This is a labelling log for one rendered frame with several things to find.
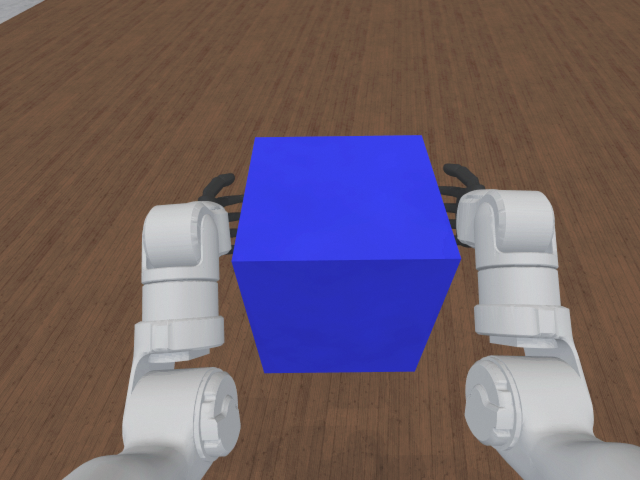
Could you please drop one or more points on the carton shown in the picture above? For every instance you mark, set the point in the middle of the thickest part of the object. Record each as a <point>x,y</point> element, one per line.
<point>344,253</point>

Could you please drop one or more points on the right robot forearm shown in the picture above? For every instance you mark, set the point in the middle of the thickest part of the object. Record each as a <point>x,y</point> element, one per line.
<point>513,234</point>

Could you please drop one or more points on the robot left upper arm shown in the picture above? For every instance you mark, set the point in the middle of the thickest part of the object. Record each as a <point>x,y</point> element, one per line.
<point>177,422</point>

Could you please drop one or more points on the left robot hand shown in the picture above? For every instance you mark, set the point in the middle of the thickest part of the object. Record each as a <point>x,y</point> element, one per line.
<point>213,188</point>

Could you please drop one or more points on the robot right upper arm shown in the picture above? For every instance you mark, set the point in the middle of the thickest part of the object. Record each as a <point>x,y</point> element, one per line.
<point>535,411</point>

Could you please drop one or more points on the right robot hand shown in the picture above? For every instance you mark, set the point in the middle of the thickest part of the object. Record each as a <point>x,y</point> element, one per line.
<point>469,180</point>

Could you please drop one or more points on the left robot forearm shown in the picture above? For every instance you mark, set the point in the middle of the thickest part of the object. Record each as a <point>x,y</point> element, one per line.
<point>181,246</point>

